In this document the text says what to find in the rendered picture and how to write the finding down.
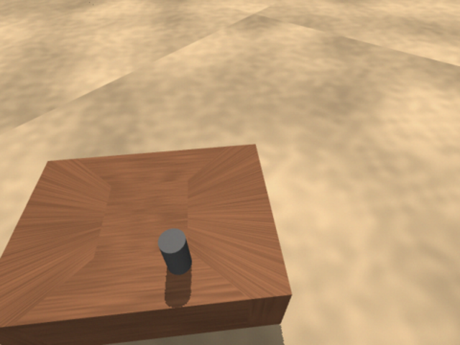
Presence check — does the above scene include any can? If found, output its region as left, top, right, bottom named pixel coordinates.
left=158, top=229, right=192, bottom=275

